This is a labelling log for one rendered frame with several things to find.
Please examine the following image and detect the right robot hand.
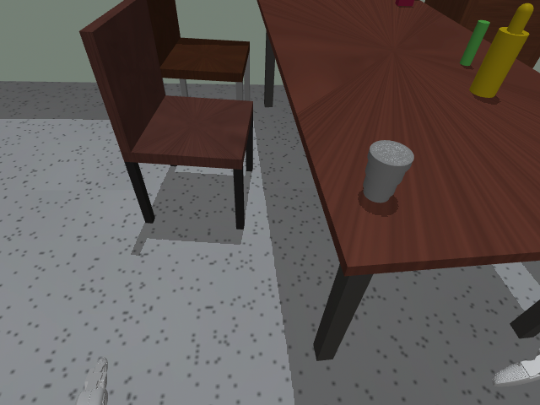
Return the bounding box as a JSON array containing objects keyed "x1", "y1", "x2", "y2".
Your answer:
[{"x1": 492, "y1": 348, "x2": 540, "y2": 387}]

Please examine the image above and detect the table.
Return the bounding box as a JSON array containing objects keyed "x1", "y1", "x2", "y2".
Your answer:
[{"x1": 257, "y1": 0, "x2": 540, "y2": 361}]

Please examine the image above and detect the chair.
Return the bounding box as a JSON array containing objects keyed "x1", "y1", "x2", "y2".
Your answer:
[
  {"x1": 147, "y1": 0, "x2": 250, "y2": 101},
  {"x1": 79, "y1": 0, "x2": 253, "y2": 230}
]

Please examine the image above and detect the left robot hand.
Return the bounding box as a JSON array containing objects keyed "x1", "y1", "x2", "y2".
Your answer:
[{"x1": 75, "y1": 357, "x2": 108, "y2": 405}]

